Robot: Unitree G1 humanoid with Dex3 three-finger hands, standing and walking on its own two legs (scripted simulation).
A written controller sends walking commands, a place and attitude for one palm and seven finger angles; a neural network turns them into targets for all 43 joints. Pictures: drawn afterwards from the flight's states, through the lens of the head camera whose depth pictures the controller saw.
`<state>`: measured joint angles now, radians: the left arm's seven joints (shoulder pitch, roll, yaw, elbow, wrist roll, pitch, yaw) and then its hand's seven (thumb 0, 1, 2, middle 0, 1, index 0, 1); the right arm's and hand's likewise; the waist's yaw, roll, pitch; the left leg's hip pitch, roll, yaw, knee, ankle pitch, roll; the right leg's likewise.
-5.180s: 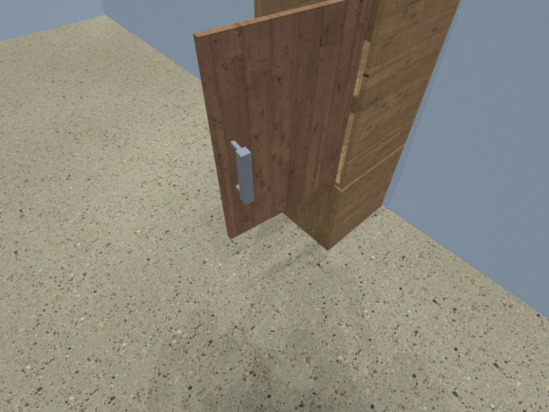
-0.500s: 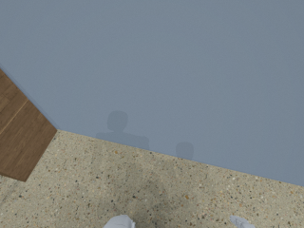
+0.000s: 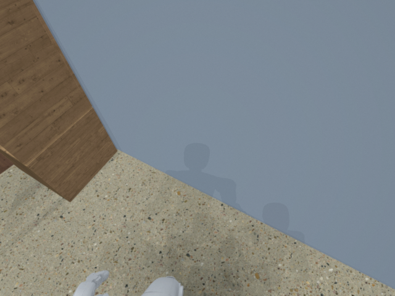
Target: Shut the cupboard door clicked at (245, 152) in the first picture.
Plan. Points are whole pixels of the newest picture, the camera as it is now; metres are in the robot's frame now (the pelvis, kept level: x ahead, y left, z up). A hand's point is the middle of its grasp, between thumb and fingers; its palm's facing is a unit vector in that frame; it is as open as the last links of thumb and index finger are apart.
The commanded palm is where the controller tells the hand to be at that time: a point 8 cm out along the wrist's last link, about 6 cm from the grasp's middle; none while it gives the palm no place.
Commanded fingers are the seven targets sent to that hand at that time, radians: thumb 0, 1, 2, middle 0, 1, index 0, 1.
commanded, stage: turn to face it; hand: left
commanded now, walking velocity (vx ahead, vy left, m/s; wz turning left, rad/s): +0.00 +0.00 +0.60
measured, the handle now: out of the picture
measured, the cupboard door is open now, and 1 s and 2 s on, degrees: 82 82 82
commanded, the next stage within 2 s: take the last steps up to it in 1.44 s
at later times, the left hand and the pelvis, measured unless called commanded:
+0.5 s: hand out of the picture +0.03 +0.23 -0.16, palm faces +0.33 -0.90 -0.27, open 7.4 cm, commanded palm none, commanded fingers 0.00 0.90 0.90 -0.20 -0.30 -0.20 -0.30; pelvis +0.01 -0.01 +0.01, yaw +18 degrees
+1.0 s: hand out of the picture -0.05 +0.15 -0.17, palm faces +0.62 -0.75 -0.22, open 7.4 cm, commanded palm none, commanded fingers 0.00 0.90 0.90 -0.20 -0.30 -0.20 -0.30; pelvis +0.03 -0.04 +0.00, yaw +37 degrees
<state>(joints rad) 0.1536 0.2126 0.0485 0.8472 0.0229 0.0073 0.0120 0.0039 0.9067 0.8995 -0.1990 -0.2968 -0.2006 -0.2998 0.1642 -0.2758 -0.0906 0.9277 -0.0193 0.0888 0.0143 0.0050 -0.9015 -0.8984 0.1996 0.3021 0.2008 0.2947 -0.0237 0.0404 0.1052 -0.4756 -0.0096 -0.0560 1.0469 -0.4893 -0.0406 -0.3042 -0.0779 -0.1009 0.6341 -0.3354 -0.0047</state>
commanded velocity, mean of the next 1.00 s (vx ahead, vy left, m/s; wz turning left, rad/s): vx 0.00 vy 0.00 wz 0.58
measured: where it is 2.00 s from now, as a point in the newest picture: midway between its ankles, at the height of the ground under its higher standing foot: outside the picture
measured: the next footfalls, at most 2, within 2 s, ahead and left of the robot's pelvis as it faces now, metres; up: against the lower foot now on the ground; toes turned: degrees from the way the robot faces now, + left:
left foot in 0.26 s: +0.01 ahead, +0.12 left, +0.00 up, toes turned +16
right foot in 0.60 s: +0.10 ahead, -0.13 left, +0.00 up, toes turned +19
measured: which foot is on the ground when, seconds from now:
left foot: up 0.00-0.24, down 0.26-0.60, up 0.62-0.98, down 1.00-1.00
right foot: down 0.00-0.26, up 0.28-0.58, down 0.60-1.00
